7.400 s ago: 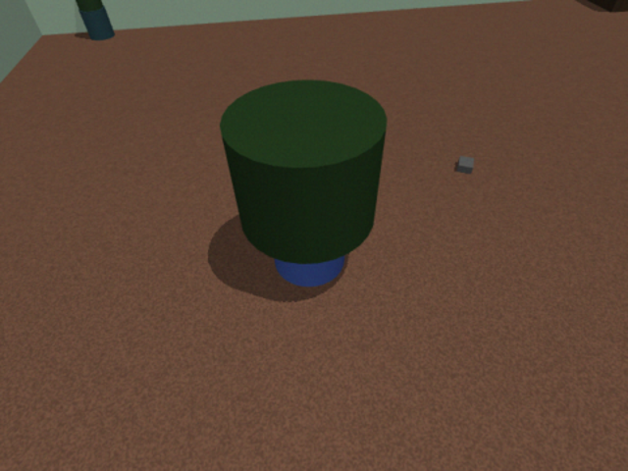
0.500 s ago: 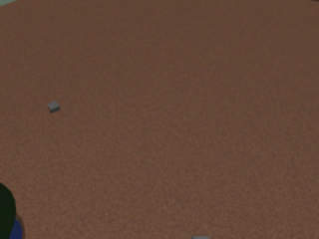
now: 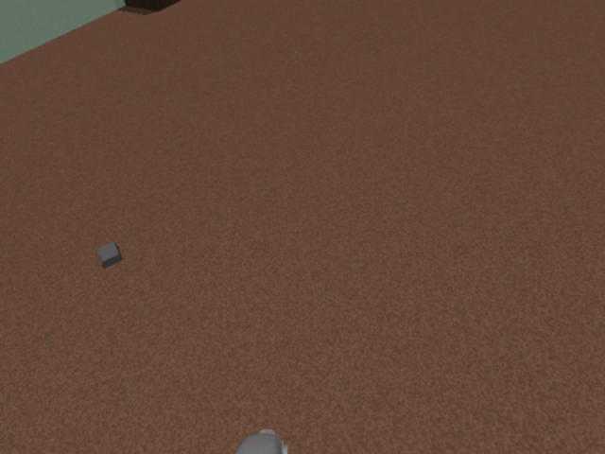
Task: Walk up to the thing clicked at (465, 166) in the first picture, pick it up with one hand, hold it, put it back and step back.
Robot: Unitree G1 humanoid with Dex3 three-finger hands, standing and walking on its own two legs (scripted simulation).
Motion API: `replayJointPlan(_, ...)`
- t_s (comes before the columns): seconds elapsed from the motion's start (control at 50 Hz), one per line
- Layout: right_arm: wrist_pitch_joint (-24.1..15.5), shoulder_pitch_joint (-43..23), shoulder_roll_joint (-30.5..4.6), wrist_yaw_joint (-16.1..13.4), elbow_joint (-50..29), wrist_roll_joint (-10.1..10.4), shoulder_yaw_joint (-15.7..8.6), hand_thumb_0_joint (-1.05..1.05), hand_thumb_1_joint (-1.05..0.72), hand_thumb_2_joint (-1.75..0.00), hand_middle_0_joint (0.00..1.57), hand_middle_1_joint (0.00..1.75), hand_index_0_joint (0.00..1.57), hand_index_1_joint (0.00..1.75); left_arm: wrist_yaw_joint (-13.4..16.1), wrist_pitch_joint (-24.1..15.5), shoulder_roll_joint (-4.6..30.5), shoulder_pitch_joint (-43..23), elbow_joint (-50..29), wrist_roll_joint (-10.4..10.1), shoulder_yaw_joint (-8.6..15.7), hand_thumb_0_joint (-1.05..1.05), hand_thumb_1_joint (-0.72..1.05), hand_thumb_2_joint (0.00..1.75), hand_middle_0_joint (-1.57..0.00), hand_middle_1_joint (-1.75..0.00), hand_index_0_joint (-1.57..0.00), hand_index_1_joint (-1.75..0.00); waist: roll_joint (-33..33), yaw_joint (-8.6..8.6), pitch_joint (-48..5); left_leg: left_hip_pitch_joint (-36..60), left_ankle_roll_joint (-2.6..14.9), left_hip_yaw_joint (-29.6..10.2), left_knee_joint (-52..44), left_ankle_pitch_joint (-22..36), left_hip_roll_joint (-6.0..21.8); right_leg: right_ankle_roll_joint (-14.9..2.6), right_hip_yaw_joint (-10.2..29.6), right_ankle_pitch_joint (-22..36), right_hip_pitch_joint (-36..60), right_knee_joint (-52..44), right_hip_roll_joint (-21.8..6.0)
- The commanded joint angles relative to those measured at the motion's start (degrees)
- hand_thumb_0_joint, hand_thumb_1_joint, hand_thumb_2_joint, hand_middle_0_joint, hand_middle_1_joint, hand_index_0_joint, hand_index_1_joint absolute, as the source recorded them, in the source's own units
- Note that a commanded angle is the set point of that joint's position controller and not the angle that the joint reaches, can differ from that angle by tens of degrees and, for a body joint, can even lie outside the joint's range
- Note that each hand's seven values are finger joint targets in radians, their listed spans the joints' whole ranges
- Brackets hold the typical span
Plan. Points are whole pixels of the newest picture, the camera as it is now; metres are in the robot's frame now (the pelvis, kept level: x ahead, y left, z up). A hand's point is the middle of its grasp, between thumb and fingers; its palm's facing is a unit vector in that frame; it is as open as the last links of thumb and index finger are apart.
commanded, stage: walk up
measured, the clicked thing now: (110, 254) +0.98 +0.98 -0.76
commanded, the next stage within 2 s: none
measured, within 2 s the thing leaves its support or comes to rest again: neither
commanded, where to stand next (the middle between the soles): +0.76 +0.05 m, yaw -1 degrees
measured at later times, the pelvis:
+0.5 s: pelvis +0.23 +0.06 +0.00, yaw -1 degrees
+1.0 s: pelvis +0.42 +0.03 +0.00, yaw -1 degrees
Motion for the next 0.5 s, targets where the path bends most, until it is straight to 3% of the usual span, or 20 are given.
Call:
replayJointPlan(0.0, -1.45, -3.94, -8.8, 0.63, -4.82, -0.88, -2.96, 0.0, -0.9, -0.9, 0.2, 0.3, 0.2, 0.3, 0.78, -1.93, 17.61, -0.83, -5.72, 0.19, 5.74, 0.0, 0.9, 0.9, -0.2, -0.3, -0.2, -0.3, -10.63, 1.11, 0.42, -2.09, -1.24, 1.06, -13.13, 2.41, 2.55, -9.8, 10.51, -7.53, 0.46, -12.49, -14.02)
replayJointPlan(0.06, -2.2, -6.65, -8.32, 0.95, -5.36, -0.88, -3.22, 0.0, -0.9, -0.9, 0.2, 0.3, 0.2, 0.3, 0.76, -1.61, 18.04, -0.51, -5.38, 0.2, 5.55, 0.0, 0.9, 0.9, -0.2, -0.3, -0.2, -0.3, -10.5, 1.41, -0.17, 3.0, -0.11, 3.38, -19.27, 5.31, 1.59, -8.81, 8.2, -1.82, 0.61, -9.22, -14.0)
replayJointPlan(0.1, -2.48, -6.02, -8.75, 0.83, -4.99, -0.85, -3.63, 0.0, -0.9, -0.9, 0.2, 0.3, 0.2, 0.3, 0.8, -1.31, 18.59, -0.41, -5.4, 0.11, 5.29, 0.0, 0.9, 0.9, -0.2, -0.3, -0.2, -0.3, -9.91, 0.69, -1.82, 9.09, 0.91, 4.64, -20.03, 5.22, 0.92, -8.68, 8.39, -0.01, -1.58, -6.35, -14.97)
replayJointPlan(0.12, -2.59, -3.31, -9.02, 0.71, -4.21, -0.74, -3.85, 0.0, -0.9, -0.9, 0.2, 0.3, 0.2, 0.3, 0.88, -1.05, 18.92, -1.36, -5.67, 0.23, 5.24, 0.0, 0.9, 0.9, -0.2, -0.3, -0.2, -0.3, -8.96, -1.33, -2.66, 13.78, 1.4, 5.44, -21.61, 5.64, 0.16, -8.12, 7.88, 0.6, -3.27, -3.91, -14.69)
replayJointPlan(0.14, -2.81, 1.25, -10.25, 0.31, -2.69, -0.99, -4.38, 0.0, -0.9, -0.9, 0.2, 0.3, 0.2, 0.3, 0.95, -0.85, 17.9, -1.88, -5.79, 0.32, 4.81, 0.0, 0.9, 0.9, -0.2, -0.3, -0.2, -0.3, -6.22, -3.96, -4.24, 20.28, 1.88, 6.1, -22.39, 4.04, -1.24, -7.08, 5.72, 5.12, -5.42, 2.91, -12.68)
replayJointPlan(0.16, -3.17, 8.68, -12.73, -0.39, -0.54, -1.36, -5.31, 0.0, -0.9, -0.9, 0.2, 0.3, 0.2, 0.3, 1.09, -0.62, 15.45, -0.42, -5.91, 0.36, 3.94, 0.0, 0.9, 0.9, -0.2, -0.3, -0.2, -0.3, 0.44, -7.04, -9.08, 30.11, 3.87, 4.92, -24.19, 0.23, -1.95, -5.3, 2.03, 10.71, -7.65, 17.09, -8.55)
replayJointPlan(0.18, -3.47, 14.47, -16.75, -1.27, 0.12, -2.21, -6.85, 0.0, -0.9, -0.9, 0.2, 0.3, 0.2, 0.3, 1.1, -0.28, 11.01, 2.78, -5.98, -0.06, 2.34, 0.0, 0.9, 0.9, -0.2, -0.3, -0.2, -0.3, 11.54, -9.03, -12.86, 38.67, 6.97, -9.83, -29.32, -11.69, 7.94, -2.63, -0.21, 2.04, -17.71, 33.23, -3.58)
replayJointPlan(0.2, -3.8, 11.85, -19.83, -1.92, -2.19, -1.61, -7.04, 0.0, -0.9, -0.9, 0.2, 0.3, 0.2, 0.3, 1.14, 0.0, 9.42, 5.53, -6.07, -0.55, 1.96, 0.0, 0.9, 0.9, -0.2, -0.3, -0.2, -0.3, 14.49, -6.79, -11.67, 42.38, 10.54, -33.96, -36.7, -17.13, 18.82, -0.68, 3.7, -17.09, -30.26, 41.96, 4.43)
replayJointPlan(0.22, -3.59, 9.57, -20.29, -1.76, -2.82, 0.43, -7.29, 0.0, -0.9, -0.9, 0.2, 0.3, 0.2, 0.3, 2.25, 0.55, 16.43, 3.75, -4.67, -0.42, 3.3, 0.0, 0.9, 0.9, -0.2, -0.3, -0.2, -0.3, 9.05, -6.95, -10.19, 39.43, 15.74, -37.74, -37.99, -16.53, 21.86, -1.79, 8.46, -18.25, -31.49, 46.84, 0.22)
replayJointPlan(0.24, -3.34, 8.04, -17.87, -2.1, -2.99, 0.97, -6.63, 0.0, -0.9, -0.9, 0.2, 0.3, 0.2, 0.3, 2.27, 0.41, 17.22, 0.44, -4.56, -0.02, 2.83, 0.0, 0.9, 0.9, -0.2, -0.3, -0.2, -0.3, 3.38, -6.38, -4.95, 32.29, 13.93, -31.36, -37.93, -9.56, 19.61, -1.57, 10.91, -14.68, -30.67, 47.25, -1.37)
replayJointPlan(0.26, -3.56, 5.58, -15.53, -2.44, -3.61, 0.93, -5.36, 0.0, -0.9, -0.9, 0.2, 0.3, 0.2, 0.3, 1.88, 0.27, 16.25, 0.22, -3.68, -0.62, 2.58, 0.0, 0.9, 0.9, -0.2, -0.3, -0.2, -0.3, 0.45, -4.96, -1.84, 26.87, 10.26, -20.17, -37.83, 0.85, 15.84, -1.28, 13.51, -9.94, -27.35, 44.54, -2.33)
replayJointPlan(0.28, -3.83, 3.49, -13.4, -2.64, -4.0, 0.67, -4.27, 0.0, -0.9, -0.9, 0.2, 0.3, 0.2, 0.3, 1.51, 0.31, 15.14, 1.51, -2.58, -1.2, 2.79, 0.0, 0.9, 0.9, -0.2, -0.3, -0.2, -0.3, 0.24, -3.52, -0.46, 23.67, 7.36, -12.23, -37.32, 8.46, 12.2, -1.13, 13.97, -6.7, -24.29, 41.66, -2.97)
replayJointPlan(0.3, -4.17, 3.14, -12.38, -2.66, -4.01, 0.9, -3.73, 0.0, -0.9, -0.9, 0.2, 0.3, 0.2, 0.3, 1.13, 0.67, 14.27, 3.31, -2.02, -1.63, 2.71, 0.0, 0.9, 0.9, -0.2, -0.3, -0.2, -0.3, 1.66, -2.21, -0.23, 22.2, 6.12, -7.4, -37.4, 13.47, 10.43, -0.75, 12.76, -5.01, -22.36, 39.24, -3.61)
replayJointPlan(0.32, -4.48, 3.11, -12.34, -2.68, -3.9, 0.97, -3.68, 0.0, -0.9, -0.9, 0.2, 0.3, 0.2, 0.3, 0.86, 1.11, 13.78, 3.79, -1.78, -1.63, 2.75, 0.0, 0.9, 0.9, -0.2, -0.3, -0.2, -0.3, 3.16, -2.03, -0.78, 20.91, 6.61, -5.48, -37.66, 15.17, 9.77, -0.06, 11.35, -3.77, -20.89, 38.5, -3.36)
replayJointPlan(0.36, -4.65, 2.21, -12.5, -2.75, -5.13, 0.83, -3.85, 0.0, -0.9, -0.9, 0.2, 0.3, 0.2, 0.3, 0.37, 1.7, 13.14, 3.99, -2.07, -1.17, 2.69, 0.0, 0.9, 0.9, -0.2, -0.3, -0.2, -0.3, 4.5, -1.87, -1.93, 22.69, 9.85, -3.64, -38.51, 13.22, 10.47, 1.04, 9.48, -1.68, -21.63, 36.13, -3.73)
replayJointPlan(0.38, -4.67, 2.55, -12.53, -2.8, -5.52, 0.73, -3.96, 0.0, -0.9, -0.9, 0.2, 0.3, 0.2, 0.3, 0.11, 1.8, 13.01, 2.49, -2.77, -0.87, 2.62, 0.0, 0.9, 0.9, -0.2, -0.3, -0.2, -0.3, 4.46, -2.22, -1.38, 24.22, 10.58, -2.68, -38.97, 13.7, 10.67, 1.56, 8.99, -0.57, -23.34, 33.14, -4.23)
replayJointPlan(0.42, -4.87, 3.68, -12.34, -2.91, -5.63, 0.39, -3.92, 0.0, -0.9, -0.9, 0.2, 0.3, 0.2, 0.3, -0.36, 1.93, 12.66, -1.55, -3.9, -0.47, 2.72, 0.0, 0.9, 0.9, -0.2, -0.3, -0.2, -0.3, 3.52, -2.86, 0.56, 23.63, 10.43, -1.21, -40.12, 15.46, 10.2, 2.02, 8.53, 1.1, -24.63, 29.47, -4.77)
replayJointPlan(0.44, -4.85, 3.47, -12.76, -2.91, -5.66, 0.28, -4.07, 0.0, -0.9, -0.9, 0.2, 0.3, 0.2, 0.3, -0.61, 1.98, 12.49, -3.31, -4.75, -0.3, 2.78, 0.0, 0.9, 0.9, -0.2, -0.3, -0.2, -0.3, 3.54, -3.07, 1.44, 23.28, 11.42, -1.1, -40.71, 13.61, 10.72, 2.19, 7.77, 1.42, -24.92, 26.69, -5.27)
replayJointPlan(0.48, -4.61, 4.26, -13.01, -2.83, -5.53, 0.28, -4.2, 0.0, -0.9, -0.9, 0.2, 0.3, 0.2, 0.3, -1.13, 1.94, 12.18, -6.73, -5.8, 0.01, 2.73, 0.0, 0.9, 0.9, -0.2, -0.3, -0.2, -0.3, 2.97, -4.1, 2.07, 24.35, 10.36, 0.42, -40.45, 12.85, 9.49, 1.86, 6.11, 3.62, -24.77, 21.31, -5.38)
